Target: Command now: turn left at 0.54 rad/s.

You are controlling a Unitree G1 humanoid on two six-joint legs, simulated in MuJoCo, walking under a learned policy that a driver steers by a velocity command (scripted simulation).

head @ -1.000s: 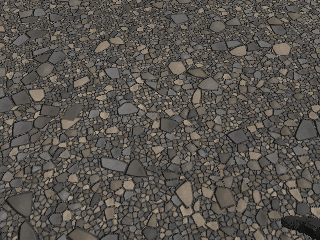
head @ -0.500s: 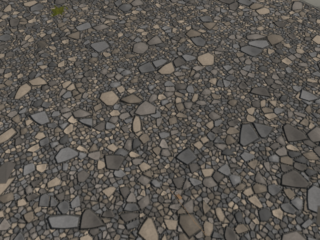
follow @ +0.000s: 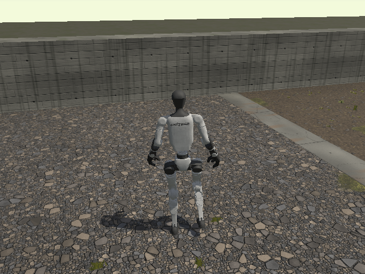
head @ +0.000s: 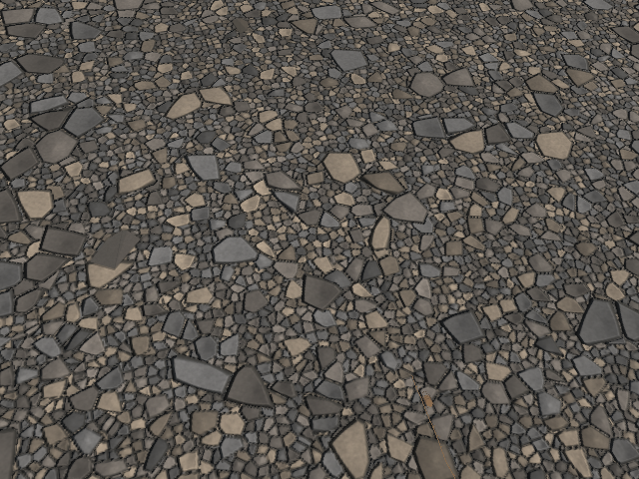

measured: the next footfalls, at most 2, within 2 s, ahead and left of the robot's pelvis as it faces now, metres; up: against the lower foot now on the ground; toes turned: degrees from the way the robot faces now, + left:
right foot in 0.28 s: +0.07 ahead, -0.16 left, +0.00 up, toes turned +10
left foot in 0.52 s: +0.01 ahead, +0.10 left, +0.00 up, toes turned +4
